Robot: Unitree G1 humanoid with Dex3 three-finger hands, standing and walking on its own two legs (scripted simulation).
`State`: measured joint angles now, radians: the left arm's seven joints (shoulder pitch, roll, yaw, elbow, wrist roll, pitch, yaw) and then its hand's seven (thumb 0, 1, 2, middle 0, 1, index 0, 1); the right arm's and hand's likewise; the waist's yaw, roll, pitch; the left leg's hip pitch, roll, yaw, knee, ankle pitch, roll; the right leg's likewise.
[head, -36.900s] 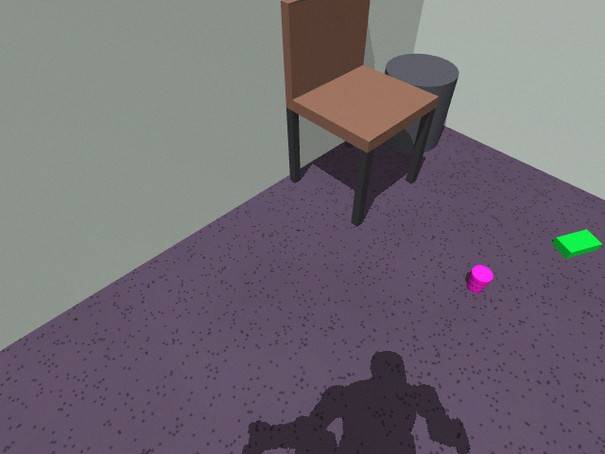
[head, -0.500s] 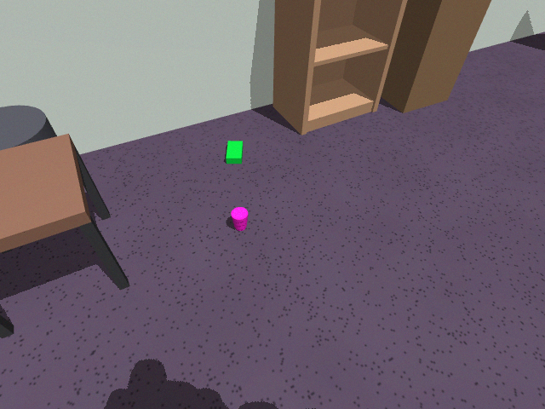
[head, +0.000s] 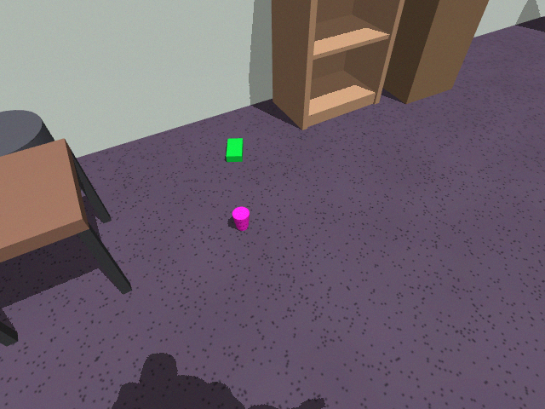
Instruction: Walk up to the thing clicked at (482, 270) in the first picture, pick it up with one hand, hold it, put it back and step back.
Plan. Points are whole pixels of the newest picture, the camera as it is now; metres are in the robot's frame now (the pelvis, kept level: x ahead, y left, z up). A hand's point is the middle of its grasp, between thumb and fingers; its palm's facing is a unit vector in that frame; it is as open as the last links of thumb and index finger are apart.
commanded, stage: step back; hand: left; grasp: from above
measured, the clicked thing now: (241, 219) +1.02 +0.18 -0.72
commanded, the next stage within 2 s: stand in 0.20 s
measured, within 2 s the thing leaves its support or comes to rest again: neither
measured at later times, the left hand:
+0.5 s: hand out of the picture +0.13 +0.23 -0.14, palm faces -0.05 -0.94 -0.33, open 7.4 cm
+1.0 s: hand out of the picture +0.04 +0.24 -0.14, palm faces -0.04 -0.94 -0.34, open 7.4 cm
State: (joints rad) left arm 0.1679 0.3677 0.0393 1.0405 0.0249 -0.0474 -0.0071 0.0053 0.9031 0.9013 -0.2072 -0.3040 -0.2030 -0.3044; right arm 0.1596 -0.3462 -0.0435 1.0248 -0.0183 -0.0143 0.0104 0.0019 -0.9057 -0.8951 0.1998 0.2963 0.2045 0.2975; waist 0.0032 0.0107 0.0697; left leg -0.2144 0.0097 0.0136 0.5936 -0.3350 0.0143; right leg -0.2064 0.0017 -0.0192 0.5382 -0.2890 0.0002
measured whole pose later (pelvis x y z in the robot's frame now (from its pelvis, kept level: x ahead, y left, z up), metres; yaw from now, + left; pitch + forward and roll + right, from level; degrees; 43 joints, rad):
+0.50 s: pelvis +0.01 -0.01 +0.01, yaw +0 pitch -3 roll +0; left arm 0.05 0.33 -0.01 1.08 0.01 -0.02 0.00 0.00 0.90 0.90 -0.21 -0.30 -0.20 -0.30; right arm 0.06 -0.34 -0.01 1.09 0.00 -0.01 0.00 0.00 -0.91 -0.90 0.20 0.30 0.20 0.30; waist -0.02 0.00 0.09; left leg -0.06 0.00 0.03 0.36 -0.24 0.00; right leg -0.12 -0.01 -0.02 0.39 -0.21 -0.01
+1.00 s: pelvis -0.02 -0.02 +0.02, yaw +0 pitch -3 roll +0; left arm 0.13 0.35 0.00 1.16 0.01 -0.02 -0.01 0.00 0.90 0.90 -0.21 -0.30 -0.20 -0.30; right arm 0.15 -0.35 0.00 1.16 -0.02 -0.01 0.02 0.00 -0.91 -0.90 0.20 0.30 0.20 0.30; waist 0.00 0.00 0.05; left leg -0.10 0.01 0.03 0.31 -0.16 -0.01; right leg -0.15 0.00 -0.03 0.32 -0.13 -0.02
